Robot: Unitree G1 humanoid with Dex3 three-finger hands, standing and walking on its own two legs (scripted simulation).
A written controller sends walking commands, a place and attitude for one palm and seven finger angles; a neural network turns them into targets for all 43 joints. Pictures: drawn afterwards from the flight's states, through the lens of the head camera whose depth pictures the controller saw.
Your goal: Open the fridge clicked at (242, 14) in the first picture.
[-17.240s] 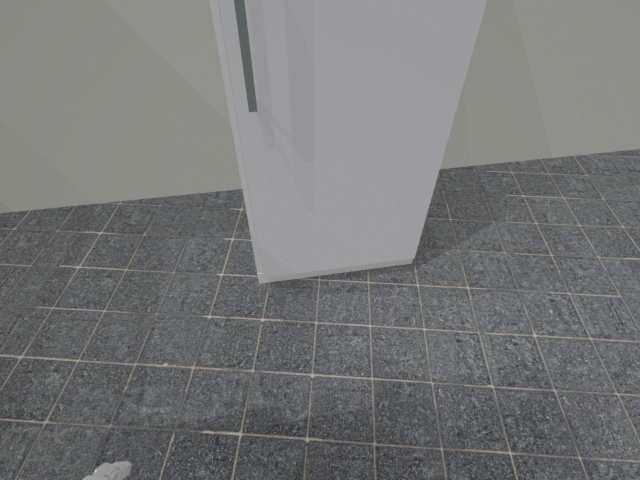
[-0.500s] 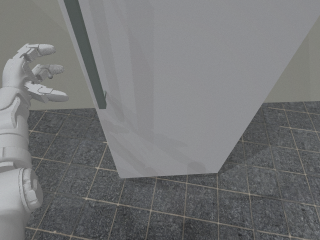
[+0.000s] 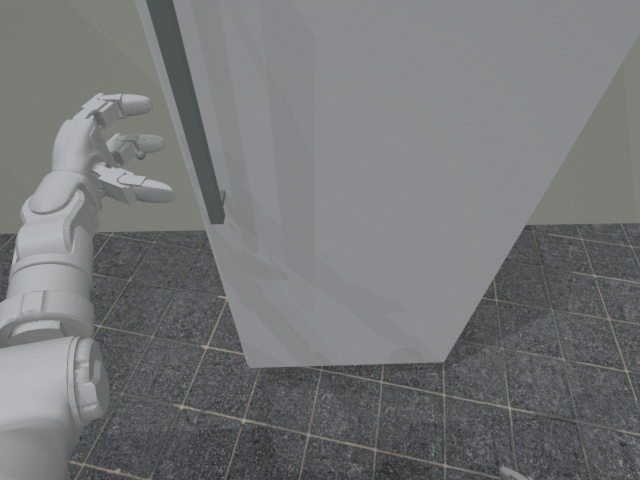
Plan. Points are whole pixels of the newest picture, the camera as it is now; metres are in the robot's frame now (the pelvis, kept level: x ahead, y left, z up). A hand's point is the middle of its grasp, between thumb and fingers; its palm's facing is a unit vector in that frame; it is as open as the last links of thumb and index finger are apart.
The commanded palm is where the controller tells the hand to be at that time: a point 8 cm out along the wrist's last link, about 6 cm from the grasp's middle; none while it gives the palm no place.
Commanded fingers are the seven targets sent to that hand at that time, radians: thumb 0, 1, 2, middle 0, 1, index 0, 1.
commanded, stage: feel for the door with the fingertips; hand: left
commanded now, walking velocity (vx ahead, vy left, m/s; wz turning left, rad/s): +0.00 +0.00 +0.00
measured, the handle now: (184, 70) +0.51 +0.17 +0.26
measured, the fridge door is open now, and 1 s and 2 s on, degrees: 0 0 0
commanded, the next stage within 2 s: slide the fingers in behind the handle in 0.78 s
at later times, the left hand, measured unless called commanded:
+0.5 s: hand (157, 147) +0.45 +0.21 +0.20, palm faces +0.09 -1.00 +0.00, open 14.0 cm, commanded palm +0.43 +0.25 +0.19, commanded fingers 0.00 -0.50 0.30 -0.30 -1.20 -0.30 -1.20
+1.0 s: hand (159, 141) +0.48 +0.21 +0.19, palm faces +0.05 -1.00 +0.02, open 13.8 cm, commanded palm +0.45 +0.26 +0.19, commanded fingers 0.00 -0.50 0.30 -0.30 -1.20 -0.30 -1.20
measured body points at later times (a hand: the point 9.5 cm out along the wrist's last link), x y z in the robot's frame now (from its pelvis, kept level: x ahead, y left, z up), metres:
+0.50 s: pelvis -0.01 -0.02 +0.00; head +0.01 -0.02 +0.45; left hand +0.44 +0.26 +0.20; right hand +0.05 -0.29 -0.11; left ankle +0.02 +0.10 -0.73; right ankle -0.04 -0.10 -0.73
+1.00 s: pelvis +0.00 +0.00 +0.00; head +0.03 +0.01 +0.45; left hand +0.47 +0.27 +0.19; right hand +0.05 -0.27 -0.11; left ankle +0.02 +0.10 -0.73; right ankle -0.04 -0.10 -0.73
